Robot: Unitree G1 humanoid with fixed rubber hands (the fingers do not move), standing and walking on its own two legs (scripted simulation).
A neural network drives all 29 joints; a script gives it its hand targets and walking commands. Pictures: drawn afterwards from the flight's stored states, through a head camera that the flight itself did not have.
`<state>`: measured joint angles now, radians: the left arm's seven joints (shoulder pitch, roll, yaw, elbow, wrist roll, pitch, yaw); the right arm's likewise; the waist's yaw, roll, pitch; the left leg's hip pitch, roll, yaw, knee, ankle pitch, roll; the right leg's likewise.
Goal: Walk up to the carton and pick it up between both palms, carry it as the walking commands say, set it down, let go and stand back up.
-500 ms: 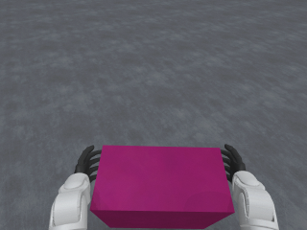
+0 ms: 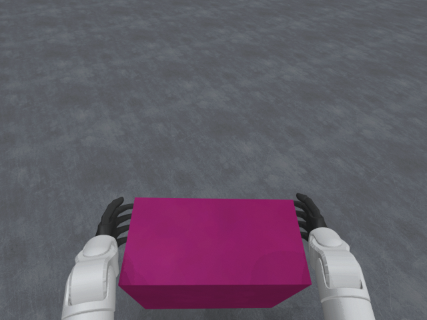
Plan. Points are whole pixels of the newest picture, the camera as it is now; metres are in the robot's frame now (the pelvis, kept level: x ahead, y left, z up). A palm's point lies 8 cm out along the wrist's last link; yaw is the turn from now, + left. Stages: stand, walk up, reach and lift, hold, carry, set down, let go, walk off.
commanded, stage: hold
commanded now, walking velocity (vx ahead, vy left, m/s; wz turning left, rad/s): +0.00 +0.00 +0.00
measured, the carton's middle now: (212, 259) +0.26 +0.04 -0.07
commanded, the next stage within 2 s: set down in 0.40 s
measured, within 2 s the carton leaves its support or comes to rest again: neither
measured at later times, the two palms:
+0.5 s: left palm (106, 227) +0.25 +0.23 +0.05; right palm (310, 215) +0.31 -0.15 +0.04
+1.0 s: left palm (118, 232) +0.27 +0.23 -0.02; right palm (300, 220) +0.33 -0.14 -0.01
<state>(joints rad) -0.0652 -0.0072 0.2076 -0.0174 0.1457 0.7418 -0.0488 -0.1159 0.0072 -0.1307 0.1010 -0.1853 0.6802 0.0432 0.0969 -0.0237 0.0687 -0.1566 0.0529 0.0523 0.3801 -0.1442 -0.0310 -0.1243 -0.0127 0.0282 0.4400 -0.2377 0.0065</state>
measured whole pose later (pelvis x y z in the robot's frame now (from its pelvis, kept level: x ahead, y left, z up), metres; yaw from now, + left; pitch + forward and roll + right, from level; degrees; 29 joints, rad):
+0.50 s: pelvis +0.01 +0.01 +0.01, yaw +0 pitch -7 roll +1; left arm -0.14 -0.13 0.32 0.03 0.27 0.75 -0.07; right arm -0.25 0.04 -0.25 0.29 -0.25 0.68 0.09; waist 0.11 -0.02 0.06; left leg -0.02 0.03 0.04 0.23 -0.09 -0.03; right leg 0.01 -0.01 0.07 0.29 -0.18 0.01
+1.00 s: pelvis +0.03 +0.00 +0.00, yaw +2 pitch +4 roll +0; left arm -0.18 -0.10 0.39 0.29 0.32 0.50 -0.11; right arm -0.23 0.11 -0.32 0.37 -0.29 0.45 0.08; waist 0.08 -0.02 0.01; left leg -0.26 0.03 -0.02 0.33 -0.14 -0.04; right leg -0.20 0.01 0.05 0.36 -0.22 0.00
